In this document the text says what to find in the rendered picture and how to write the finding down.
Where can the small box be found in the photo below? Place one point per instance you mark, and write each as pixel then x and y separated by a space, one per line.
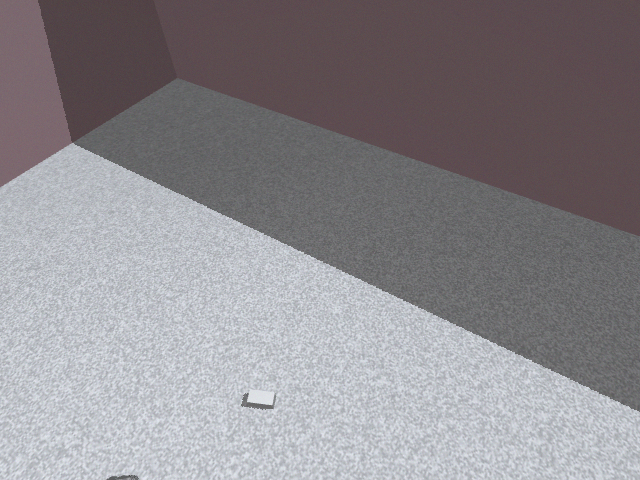
pixel 262 399

